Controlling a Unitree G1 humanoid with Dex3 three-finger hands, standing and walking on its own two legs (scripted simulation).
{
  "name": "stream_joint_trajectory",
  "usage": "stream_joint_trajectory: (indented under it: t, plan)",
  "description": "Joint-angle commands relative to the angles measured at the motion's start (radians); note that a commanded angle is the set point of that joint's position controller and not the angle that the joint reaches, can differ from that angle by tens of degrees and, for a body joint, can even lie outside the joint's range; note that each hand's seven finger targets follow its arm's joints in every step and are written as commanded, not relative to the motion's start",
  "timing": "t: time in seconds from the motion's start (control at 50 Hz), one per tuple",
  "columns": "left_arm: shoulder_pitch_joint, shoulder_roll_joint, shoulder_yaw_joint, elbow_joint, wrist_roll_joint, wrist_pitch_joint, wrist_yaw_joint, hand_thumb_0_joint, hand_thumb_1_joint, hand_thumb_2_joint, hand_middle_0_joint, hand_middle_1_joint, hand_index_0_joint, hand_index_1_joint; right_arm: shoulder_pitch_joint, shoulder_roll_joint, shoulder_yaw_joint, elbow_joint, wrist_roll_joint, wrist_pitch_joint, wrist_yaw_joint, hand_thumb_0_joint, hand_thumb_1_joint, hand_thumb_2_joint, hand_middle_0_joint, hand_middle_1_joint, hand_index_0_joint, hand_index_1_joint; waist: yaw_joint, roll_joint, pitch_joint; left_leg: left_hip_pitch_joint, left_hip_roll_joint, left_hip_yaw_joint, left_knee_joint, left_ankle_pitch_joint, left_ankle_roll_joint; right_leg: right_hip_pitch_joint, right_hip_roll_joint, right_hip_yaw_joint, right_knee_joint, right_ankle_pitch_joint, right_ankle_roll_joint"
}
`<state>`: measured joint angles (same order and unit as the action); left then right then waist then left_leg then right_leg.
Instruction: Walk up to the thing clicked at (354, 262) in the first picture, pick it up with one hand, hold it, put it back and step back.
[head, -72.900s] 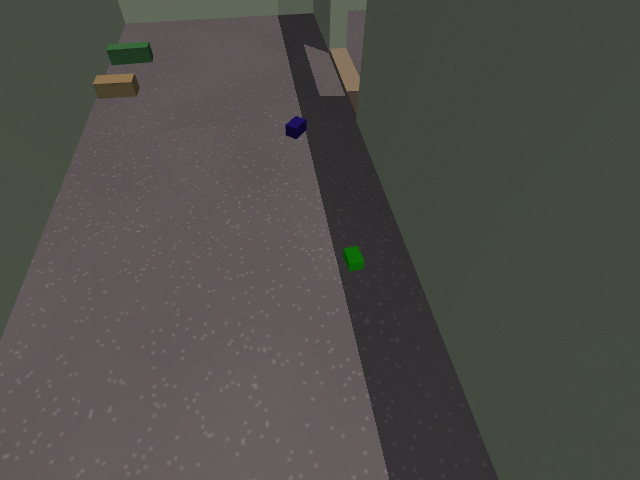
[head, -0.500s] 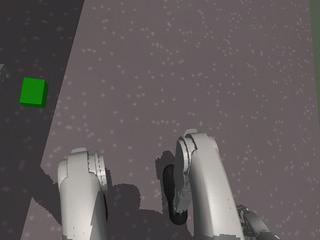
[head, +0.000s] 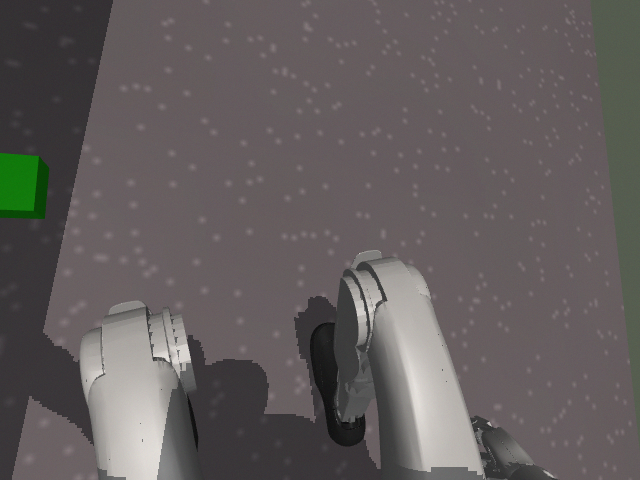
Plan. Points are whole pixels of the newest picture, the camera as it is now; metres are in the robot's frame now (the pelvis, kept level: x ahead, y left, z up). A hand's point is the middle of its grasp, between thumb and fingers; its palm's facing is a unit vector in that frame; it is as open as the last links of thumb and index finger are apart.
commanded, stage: rise first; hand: left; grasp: from above
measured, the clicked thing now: (18, 187) +0.51 +0.32 -0.29
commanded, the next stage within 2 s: approach in 0.02 s
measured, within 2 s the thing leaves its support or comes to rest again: neither
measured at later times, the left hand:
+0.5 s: hand (13, 165) +0.50 +0.29 -0.19, palm faces -0.40 -0.03 -0.92, open 13.6 cm
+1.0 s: hand out of the picture +0.46 +0.33 -0.17, palm faces -0.55 -0.08 -0.83, open 13.5 cm
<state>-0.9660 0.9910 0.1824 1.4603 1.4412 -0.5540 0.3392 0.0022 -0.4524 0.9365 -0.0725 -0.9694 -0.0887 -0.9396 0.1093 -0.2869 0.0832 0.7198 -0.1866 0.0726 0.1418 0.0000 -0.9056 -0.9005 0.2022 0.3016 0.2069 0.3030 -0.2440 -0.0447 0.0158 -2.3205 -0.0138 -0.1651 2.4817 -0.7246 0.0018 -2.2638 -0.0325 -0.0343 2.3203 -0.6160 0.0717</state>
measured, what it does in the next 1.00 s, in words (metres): stands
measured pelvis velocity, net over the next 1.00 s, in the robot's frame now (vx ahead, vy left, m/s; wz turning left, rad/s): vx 0.00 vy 0.00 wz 0.00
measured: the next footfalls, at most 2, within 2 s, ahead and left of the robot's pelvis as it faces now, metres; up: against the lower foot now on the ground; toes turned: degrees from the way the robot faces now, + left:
none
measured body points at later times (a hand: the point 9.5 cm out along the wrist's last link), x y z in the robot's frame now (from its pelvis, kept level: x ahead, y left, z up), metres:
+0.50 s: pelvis +0.01 +0.00 -0.01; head +0.26 +0.11 +0.35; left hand +0.52 +0.29 -0.14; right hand +0.05 -0.28 -0.07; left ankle +0.07 +0.12 -0.28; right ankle +0.12 -0.15 -0.28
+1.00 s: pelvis +0.00 +0.00 +0.01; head +0.27 +0.09 +0.36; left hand +0.48 +0.33 -0.12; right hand +0.04 -0.29 -0.07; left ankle +0.07 +0.12 -0.28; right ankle +0.12 -0.15 -0.28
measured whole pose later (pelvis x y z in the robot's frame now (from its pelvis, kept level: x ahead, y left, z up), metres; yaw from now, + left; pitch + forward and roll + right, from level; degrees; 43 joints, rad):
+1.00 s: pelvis +0.00 +0.00 +0.01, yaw +0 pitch +32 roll -12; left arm -0.97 0.97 0.13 1.32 1.27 -0.47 0.16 0.00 -0.38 0.85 -0.09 -1.09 -0.15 -1.02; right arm 0.16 -0.33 0.14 0.63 -0.17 0.06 0.12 0.00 -0.91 -0.89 0.21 0.30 0.21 0.30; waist -0.27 -0.04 0.09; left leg -2.31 -0.03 -0.19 2.45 -0.71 -0.01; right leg -2.24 -0.04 -0.06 2.28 -0.61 0.08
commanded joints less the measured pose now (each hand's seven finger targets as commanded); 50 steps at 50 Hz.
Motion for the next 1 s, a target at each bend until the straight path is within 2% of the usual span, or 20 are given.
stream_joint_trajectory:
  t: [0.0, 0.08, 0.1, 0.12, 0.22, 0.26, 0.32, 0.36, 0.42, 0.48, 0.52, 0.56, 0.6, 0.66, 0.72, 0.74, 0.8, 0.84, 0.9, 0.98]
  plan:
    - [-0.283, 0.306, 0.041, -0.114, -0.026, 0.011, 0.067, 0.000, -0.461, 0.933, -0.050, -0.993, -0.076, -0.963, 0.194, -0.273, -0.084, -0.006, 0.003, -0.003, -0.015, 0.000, -0.903, -0.898, 0.200, 0.300, 0.200, 0.300, -0.009, 0.360, -0.658, 0.543, -0.013, 0.087, -0.283, 0.209, 0.027, 0.252, 0.037, -0.108, -0.187, 0.126, -0.091]
    - [-0.288, 0.311, 0.039, -0.121, -0.019, 0.030, 0.078, 0.000, -0.456, 0.923, -0.049, -1.006, -0.079, -0.971, 0.200, -0.274, -0.085, -0.004, -0.001, -0.012, -0.016, 0.000, -0.904, -0.899, 0.200, 0.300, 0.200, 0.300, -0.011, 0.374, -0.671, 0.544, -0.014, 0.093, -0.279, 0.226, 0.026, 0.263, 0.036, -0.113, -0.183, 0.143, -0.088]
    - [-0.279, 0.292, 0.029, -0.110, -0.020, 0.034, 0.077, 0.000, -0.536, 1.003, -0.056, -0.953, -0.049, -0.957, 0.203, -0.272, -0.082, -0.003, -0.001, -0.013, -0.015, 0.000, -0.907, -0.900, 0.200, 0.300, 0.199, 0.300, -0.014, 0.377, -0.667, 0.546, -0.015, 0.087, -0.288, 0.229, 0.023, 0.253, 0.036, -0.115, -0.176, 0.142, -0.091]
    - [-0.271, 0.281, 0.017, -0.097, -0.016, 0.040, 0.077, 0.000, -0.456, 0.923, -0.053, -1.033, -0.114, -1.023, 0.202, -0.270, -0.081, -0.001, 0.001, -0.014, -0.014, 0.000, -0.910, -0.895, 0.200, 0.300, 0.200, 0.300, -0.015, 0.385, -0.658, 0.539, -0.016, 0.090, -0.287, 0.224, 0.024, 0.251, 0.037, -0.118, -0.176, 0.140, -0.092]
    - [-0.397, 0.189, -0.036, -0.066, -0.021, 0.062, 0.106, 0.000, -0.399, 0.850, -0.055, -1.100, -0.120, -1.028, 0.219, -0.275, -0.077, 0.014, -0.008, -0.034, -0.008, 0.000, -0.913, -0.895, 0.200, 0.300, 0.200, 0.300, -0.080, 0.398, -0.635, 0.580, -0.006, 0.063, -0.287, 0.245, 0.014, 0.184, 0.033, -0.144, -0.157, 0.155, -0.088]
    - [-0.441, 0.121, -0.083, -0.048, -0.025, 0.070, 0.122, 0.000, -0.403, 0.855, -0.055, -1.103, -0.121, -1.032, 0.223, -0.273, -0.072, 0.023, -0.011, -0.048, -0.007, 0.000, -0.916, -0.896, 0.200, 0.300, 0.200, 0.300, -0.115, 0.405, -0.609, 0.547, -0.009, 0.071, -0.281, 0.208, 0.015, 0.187, 0.035, -0.148, -0.166, 0.144, -0.087]
    - [-0.520, 0.152, -0.086, -0.062, 0.001, 0.097, 0.151, 0.000, -0.415, 0.866, -0.057, -1.102, -0.119, -1.035, 0.238, -0.284, -0.065, 0.034, -0.015, -0.064, -0.010, 0.000, -0.917, -0.897, 0.200, 0.300, 0.200, 0.300, -0.124, 0.439, -0.646, 0.572, -0.010, 0.077, -0.271, 0.231, 0.010, 0.208, 0.035, -0.152, -0.160, 0.171, -0.083]
    - [-0.533, 0.116, -0.115, -0.054, 0.002, 0.127, 0.162, 0.000, -0.425, 0.875, -0.058, -1.105, -0.117, -1.041, 0.235, -0.281, -0.059, 0.029, -0.012, -0.073, -0.010, 0.000, -0.922, -0.899, 0.200, 0.300, 0.200, 0.300, -0.133, 0.491, -0.662, 0.600, -0.009, 0.080, -0.270, 0.255, 0.005, 0.209, 0.036, -0.154, -0.149, 0.192, -0.086]
    - [-0.550, 0.185, -0.073, -0.073, 0.019, 0.182, 0.188, 0.000, -0.425, 0.875, -0.058, -1.098, -0.116, -1.034, 0.244, -0.289, -0.058, 0.017, -0.011, -0.077, -0.014, 0.000, -0.921, -0.898, 0.200, 0.300, 0.200, 0.300, -0.125, 0.532, -0.708, 0.612, -0.008, 0.089, -0.278, 0.293, 0.001, 0.236, 0.032, -0.152, -0.143, 0.228, -0.088]
    - [-0.542, 0.200, -0.060, -0.050, 0.019, 0.246, 0.194, 0.000, -0.431, 0.874, -0.055, -1.094, -0.112, -1.032, 0.243, -0.291, -0.056, -0.005, 0.001, -0.077, -0.015, 0.000, -0.920, -0.899, 0.200, 0.300, 0.200, 0.300, -0.117, 0.562, -0.714, 0.603, -0.005, 0.087, -0.300, 0.308, -0.004, 0.224, 0.027, -0.144, -0.138, 0.242, -0.096]
    - [-0.512, 0.166, -0.079, 0.007, 0.015, 0.290, 0.179, 0.000, -0.433, 0.878, -0.056, -1.092, -0.112, -1.030, 0.240, -0.284, -0.044, -0.021, 0.008, -0.078, -0.009, 0.000, -0.919, -0.898, 0.200, 0.300, 0.200, 0.300, -0.132, 0.523, -0.680, 0.566, -0.008, 0.096, -0.288, 0.298, 0.006, 0.234, 0.030, -0.143, -0.149, 0.242, -0.098]
    - [-0.477, 0.173, -0.079, 0.014, 0.000, 0.332, 0.152, 0.000, -0.417, 0.869, -0.055, -1.091, -0.115, -1.025, 0.236, -0.294, -0.045, -0.039, 0.023, -0.078, -0.006, 0.000, -0.915, -0.896, 0.200, 0.300, 0.200, 0.300, -0.123, 0.505, -0.674, 0.547, -0.012, 0.096, -0.298, 0.293, 0.010, 0.242, 0.027, -0.136, -0.155, 0.239, -0.100]
    - [-0.395, 0.196, -0.076, 0.010, -0.023, 0.367, 0.110, 0.000, -0.429, 0.883, -0.057, -1.081, -0.112, -1.021, 0.236, -0.297, -0.038, -0.059, 0.038, -0.069, -0.007, 0.000, -0.916, -0.896, 0.200, 0.300, 0.200, 0.300, -0.086, 0.502, -0.707, 0.551, -0.016, 0.104, -0.304, 0.314, 0.017, 0.295, 0.027, -0.127, -0.165, 0.252, -0.102]
    - [-0.343, 0.195, -0.074, -0.024, -0.083, 0.386, 0.027, 0.000, -0.413, 0.871, -0.057, -1.087, -0.117, -1.021, 0.248, -0.300, -0.035, -0.085, 0.050, -0.054, -0.004, 0.000, -0.912, -0.894, 0.200, 0.300, 0.200, 0.300, -0.094, 0.411, -0.704, 0.496, -0.020, 0.103, -0.309, 0.312, 0.031, 0.365, 0.022, -0.114, -0.189, 0.255, -0.092]
    - [-0.326, 0.242, -0.060, -0.121, -0.147, 0.362, -0.060, 0.000, -0.400, 0.855, -0.059, -1.097, -0.124, -1.026, 0.245, -0.308, -0.031, -0.097, 0.068, -0.043, -0.010, 0.000, -0.913, -0.894, 0.200, 0.300, 0.200, 0.300, -0.078, 0.368, -0.714, 0.471, -0.019, 0.101, -0.313, 0.306, 0.037, 0.415, 0.023, -0.104, -0.201, 0.248, -0.089]
    - [-0.261, 0.219, -0.071, -0.085, -0.156, 0.352, -0.085, 0.000, -0.403, 0.859, -0.067, -1.086, -0.129, -1.019, 0.246, -0.303, -0.022, -0.097, 0.065, -0.037, -0.012, 0.000, -0.915, -0.894, 0.200, 0.300, 0.200, 0.300, -0.082, 0.343, -0.680, 0.464, -0.019, 0.100, -0.312, 0.303, 0.036, 0.422, 0.024, -0.104, -0.209, 0.240, -0.086]
    - [-0.311, 0.225, -0.056, -0.181, -0.198, 0.272, -0.135, 0.000, -0.392, 0.843, -0.068, -1.094, -0.134, -1.022, 0.268, -0.316, -0.020, -0.093, 0.054, -0.026, -0.020, 0.000, -0.912, -0.894, 0.200, 0.300, 0.200, 0.300, -0.114, 0.291, -0.650, 0.408, -0.025, 0.104, -0.276, 0.281, 0.033, 0.450, 0.026, -0.111, -0.234, 0.214, -0.091]
    - [-0.338, 0.252, -0.031, -0.252, -0.221, 0.197, -0.153, 0.000, -0.398, 0.848, -0.070, -1.092, -0.134, -1.022, 0.269, -0.312, -0.023, -0.091, 0.047, -0.019, -0.025, 0.000, -0.913, -0.894, 0.200, 0.300, 0.200, 0.300, -0.097, 0.317, -0.676, 0.439, -0.020, 0.105, -0.263, 0.271, 0.025, 0.446, 0.030, -0.112, -0.241, 0.190, -0.096]
    - [-0.386, 0.264, -0.001, -0.333, -0.228, 0.072, -0.148, 0.000, -0.403, 0.852, -0.073, -1.071, -0.132, -1.006, 0.286, -0.311, -0.027, -0.090, 0.016, -0.013, -0.034, 0.000, -0.913, -0.894, 0.200, 0.300, 0.200, 0.300, -0.093, 0.365, -0.716, 0.508, -0.016, 0.103, -0.249, 0.262, 0.010, 0.457, 0.032, -0.114, -0.256, 0.171, -0.099]
    - [-0.367, 0.276, 0.000, -0.424, -0.173, -0.016, -0.086, 0.000, -0.424, 0.868, -0.055, -1.065, -0.111, -1.003, 0.266, -0.312, -0.050, -0.080, -0.004, 0.005, -0.034, 0.000, -0.914, -0.896, 0.200, 0.300, 0.200, 0.300, -0.062, 0.493, -0.765, 0.663, -0.007, 0.091, -0.270, 0.278, -0.008, 0.381, 0.039, -0.109, -0.235, 0.163, -0.107]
